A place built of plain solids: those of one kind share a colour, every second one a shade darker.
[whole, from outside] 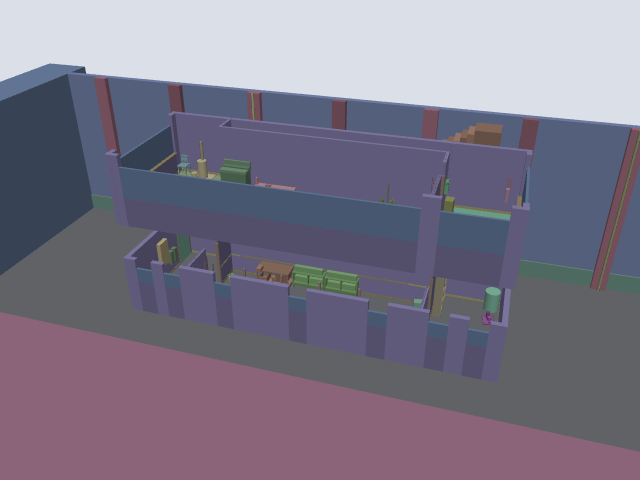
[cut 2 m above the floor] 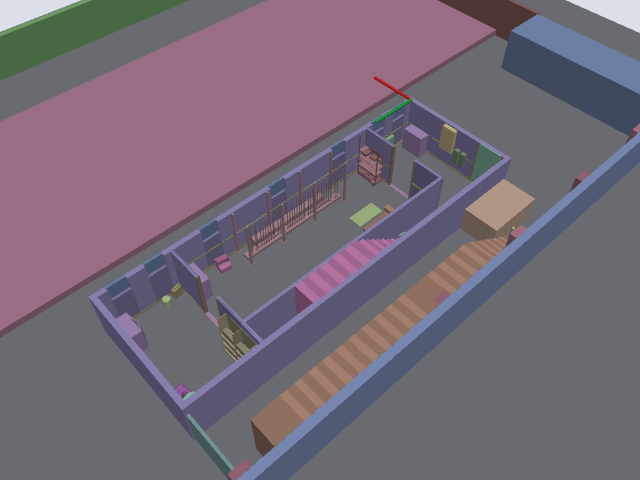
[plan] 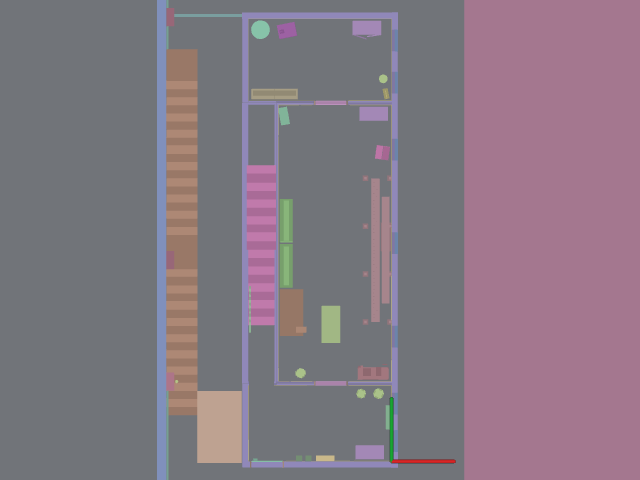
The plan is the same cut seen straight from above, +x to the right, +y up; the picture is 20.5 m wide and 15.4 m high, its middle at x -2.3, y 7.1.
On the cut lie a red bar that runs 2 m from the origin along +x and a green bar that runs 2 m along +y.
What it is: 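A mechanical signal box beside a railway in a town; below a lobby, the locking room and a lamp room, above the operating floor with its lever frame behind one band of glass and beyond a partition the mess room; one straight stair between walls, met straight on from the door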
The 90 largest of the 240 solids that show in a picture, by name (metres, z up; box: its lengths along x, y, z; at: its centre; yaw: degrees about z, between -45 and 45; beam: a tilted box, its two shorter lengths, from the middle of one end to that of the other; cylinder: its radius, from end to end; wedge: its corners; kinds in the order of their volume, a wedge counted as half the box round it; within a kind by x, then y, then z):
{
 "yard_line_bed_1": {"box": [10.1, 39.2, 0.6], "at": [7.38, 10.31, 0.0]},
 "yard_line_abut_1": {"box": [9.0, 2.1, 7.25], "at": [-4.12, -8.24, 3.58]},
 "yard_line_far_1": {"box": [0.3, 35.08, 7.25], "at": [15.85, 10.35, 3.58]},
 "yard_line_near_1": {"box": [0.3, 35.08, 7.25], "at": [-7.38, 10.35, 3.58]},
 "yard_line_step_1": {"box": [1.0, 0.28, 1.27], "at": [-6.73, 3.18, 0.59]},
 "yard_line_step_2": {"box": [1.0, 0.28, 1.45], "at": [-6.73, 3.44, 0.67]},
 "yard_line_step_3": {"box": [1.0, 0.28, 1.62], "at": [-6.73, 3.7, 0.76]},
 "yard_line_step_4": {"box": [1.0, 0.28, 1.8], "at": [-6.73, 3.96, 0.85]},
 "yard_line_step_5": {"box": [1.0, 0.28, 1.97], "at": [-6.73, 4.22, 0.93]},
 "yard_line_step_6": {"box": [1.0, 0.28, 2.14], "at": [-6.73, 4.48, 1.02]},
 "yard_line_step_7": {"box": [1.0, 0.28, 2.32], "at": [-6.73, 4.74, 1.11]},
 "yard_line_step_8": {"box": [1.0, 0.28, 2.49], "at": [-6.73, 5.0, 1.2]},
 "yard_line_step_9": {"box": [1.0, 0.28, 2.67], "at": [-6.73, 5.26, 1.28]},
 "yard_line_step_10": {"box": [1.0, 0.28, 2.84], "at": [-6.73, 5.52, 1.37]},
 "yard_line_step_11": {"box": [1.0, 0.28, 3.02], "at": [-6.73, 5.78, 1.46]},
 "yard_line_step_12": {"box": [1.0, 0.28, 3.19], "at": [-6.73, 6.04, 1.55]},
 "yard_line_step_13": {"box": [1.0, 1.12, 3.36], "at": [-6.73, 6.72, 1.63]},
 "yard_line_step_14": {"box": [1.0, 0.28, 3.54], "at": [-6.73, 7.4, 1.72]},
 "yard_line_step_15": {"box": [1.0, 0.28, 3.71], "at": [-6.73, 7.66, 1.81]},
 "yard_line_step_16": {"box": [1.0, 0.28, 3.89], "at": [-6.73, 7.92, 1.89]},
 "yard_line_step_17": {"box": [1.0, 0.28, 4.06], "at": [-6.73, 8.18, 1.98]},
 "yard_line_step_18": {"box": [1.0, 0.28, 4.24], "at": [-6.73, 8.44, 2.07]},
 "yard_line_step_19": {"box": [1.0, 0.28, 4.41], "at": [-6.73, 8.7, 2.16]},
 "yard_line_step_20": {"box": [1.0, 0.28, 4.59], "at": [-6.73, 8.96, 2.24]},
 "yard_line_step_21": {"box": [1.0, 0.28, 4.76], "at": [-6.73, 9.22, 2.33]},
 "yard_line_step_22": {"box": [1.0, 0.28, 4.93], "at": [-6.73, 9.48, 2.42]},
 "yard_line_step_23": {"box": [1.0, 0.28, 5.11], "at": [-6.73, 9.74, 2.5]},
 "yard_line_step_24": {"box": [1.0, 0.28, 5.28], "at": [-6.73, 10.0, 2.59]},
 "yard_line_step_25": {"box": [1.0, 0.28, 5.46], "at": [-6.73, 10.26, 2.68]},
 "yard_line_step_26": {"box": [1.0, 0.28, 5.63], "at": [-6.73, 10.52, 2.77]},
 "yard_line_step_27": {"box": [1.0, 0.28, 5.81], "at": [-6.73, 10.78, 2.85]},
 "yard_line_step_28": {"box": [1.0, 0.28, 5.98], "at": [-6.73, 11.04, 2.94]},
 "yard_line_step_29": {"box": [1.0, 0.28, 6.15], "at": [-6.73, 11.3, 3.03]},
 "yard_line_step_30": {"box": [1.0, 0.28, 6.33], "at": [-6.73, 11.56, 3.11]},
 "yard_line_step_31": {"box": [1.0, 0.28, 6.5], "at": [-6.73, 11.82, 3.2]},
 "yard_line_step_32": {"box": [1.0, 0.28, 6.68], "at": [-6.73, 12.08, 3.29]},
 "yard_line_step_33": {"box": [1.0, 1.02, 6.85], "at": [-6.73, 12.71, 3.38]},
 "wall_1": {"box": [0.2, 2.7, 2.5], "at": [-4.7, 1.15, 1.2]},
 "wall_2": {"box": [0.2, 2.7, 2.85], "at": [-4.7, 1.15, 5.38]},
 "wall_3": {"box": [0.2, 9.0, 4.25], "at": [-4.7, 7.0, 2.08]},
 "wall_4": {"box": [0.2, 9.0, 2.85], "at": [-4.7, 7.0, 5.38]},
 "wall_5": {"box": [0.2, 2.9, 2.5], "at": [-4.7, 12.95, 1.2]},
 "wall_6": {"box": [0.2, 2.9, 2.85], "at": [-4.7, 12.95, 5.38]},
 "wall_7": {"box": [0.06, 9.0, 4.25], "at": [-3.73, 7.0, 2.08]},
 "wall_8": {"box": [0.06, 9.0, 2.85], "at": [-3.73, 7.0, 5.38]},
 "wall_9": {"box": [0.06, 9.06, 2.85], "at": [-3.67, 6.97, 5.38]},
 "wall_10": {"box": [0.06, 9.0, 2.5], "at": [-3.67, 7.0, 1.2]},
 "wall_11": {"box": [5.0, 0.2, 2.5], "at": [-2.3, -0.1, 1.2]},
 "wall_12": {"box": [4.01, 0.2, 1.2], "at": [-2.3, -0.1, 4.55]},
 "wall_13": {"box": [5.0, 0.2, 2.5], "at": [-2.3, 14.3, 1.2]},
 "wall_14": {"box": [0.2, 1.16, 2.5], "at": [0.1, 3.08, 1.2]},
 "wall_15": {"box": [0.2, 2.31, 2.5], "at": [0.1, 5.5, 1.2]},
 "wall_16": {"box": [0.2, 10.91, 1.2], "at": [0.1, 5.75, 4.55]},
 "wall_17": {"box": [0.2, 2.31, 2.5], "at": [0.1, 8.5, 1.2]},
 "wall_18": {"box": [0.2, 1.16, 2.5], "at": [0.1, 10.93, 1.2]},
 "wall_19": {"box": [0.2, 2.11, 1.2], "at": [0.1, 12.85, 4.55]},
 "yard_line_dark_1": {"box": [12.75, 0.2, 6.29], "at": [6.75, -9.39, 3.09]},
 "stair_1": {"box": [0.94, 0.29, 1.31], "at": [-4.18, 5.86, 0.6]},
 "stair_2": {"box": [0.94, 0.29, 1.52], "at": [-4.18, 6.13, 0.71]},
 "stair_3": {"box": [0.94, 0.29, 1.73], "at": [-4.18, 6.4, 0.81]},
 "stair_4": {"box": [0.94, 0.29, 1.94], "at": [-4.18, 6.66, 0.92]},
 "stair_5": {"box": [0.94, 0.29, 2.15], "at": [-4.18, 6.93, 1.02]},
 "stair_6": {"box": [0.94, 0.29, 2.36], "at": [-4.18, 7.2, 1.13]},
 "stair_7": {"box": [0.94, 0.29, 2.57], "at": [-4.18, 7.47, 1.24]},
 "stair_8": {"box": [0.94, 0.29, 2.78], "at": [-4.18, 7.74, 1.34]},
 "stair_9": {"box": [0.94, 0.29, 2.99], "at": [-4.18, 8.01, 1.45]},
 "stair_10": {"box": [0.94, 0.29, 3.2], "at": [-4.18, 8.28, 1.55]},
 "stair_11": {"box": [0.94, 0.29, 3.41], "at": [-4.18, 8.55, 1.66]},
 "stair_12": {"box": [0.94, 0.29, 3.62], "at": [-4.18, 8.82, 1.76]},
 "stair_13": {"box": [0.94, 0.29, 3.83], "at": [-4.18, 9.09, 1.86]},
 "stair_14": {"box": [0.94, 0.29, 4.04], "at": [-4.18, 9.35, 1.97]},
 "yard_line_near_pier_1": {"box": [0.26, 0.59, 7.25], "at": [-7.1, -5.24, 3.58]},
 "yard_line_near_pier_2": {"box": [0.26, 0.59, 7.25], "at": [-7.1, -1.34, 3.58]},
 "yard_line_near_pier_3": {"box": [0.26, 0.59, 7.25], "at": [-7.1, 2.56, 3.58]},
 "yard_line_near_pier_4": {"box": [0.26, 0.59, 7.25], "at": [-7.1, 6.45, 3.58]},
 "yard_line_near_pier_5": {"box": [0.26, 0.59, 7.25], "at": [-7.1, 10.35, 3.58]},
 "yard_line_near_pier_6": {"box": [0.26, 0.59, 7.25], "at": [-7.1, 14.25, 3.58]},
 "yard_line_near_pier_7": {"box": [0.26, 0.59, 7.25], "at": [-7.1, 18.15, 3.58]},
 "yard_line_bunker_1": {"box": [1.43, 2.32, 1.1], "at": [-5.53, 1.1, 0.5]},
 "raised_floor_mess_1": {"box": [4.73, 2.83, 0.25], "at": [-2.3, 12.85, 4.08]},
 "raised_floor_operating_1": {"box": [4.73, 2.62, 0.25], "at": [-2.3, 1.25, 4.08]},
 "window_pane_1": {"box": [4.0, 0.1, 1.21], "at": [-2.3, -0.15, 5.74]},
 "window_pane_2": {"box": [4.0, 0.1, 1.21], "at": [-2.3, 14.35, 5.74]},
 "window_pane_3": {"box": [0.1, 10.9, 1.21], "at": [0.15, 5.75, 5.74]},
 "yard_line_near_plinth_1": {"box": [0.07, 35.08, 0.83], "at": [-7.2, 10.35, 0.36]},
 "cupboard_steel_low_1": {"box": [0.92, 0.45, 1.05], "at": [-0.8, 13.91, 0.47]},
 "cupboard_steel_low_2": {"box": [0.92, 0.45, 1.05], "at": [-0.7, 0.29, 0.47]},
 "cupboard_steel_low_3": {"box": [0.92, 0.45, 1.05], "at": [-0.57, 11.15, 0.47]},
 "register_desk_1": {"box": [0.5, 1.1, 1.01], "at": [-3.25, 3.23, 4.66]},
 "yard_line_fence_1": {"box": [2.43, 0.1, 1.65], "at": [-6.01, 14.3, 0.78]}
}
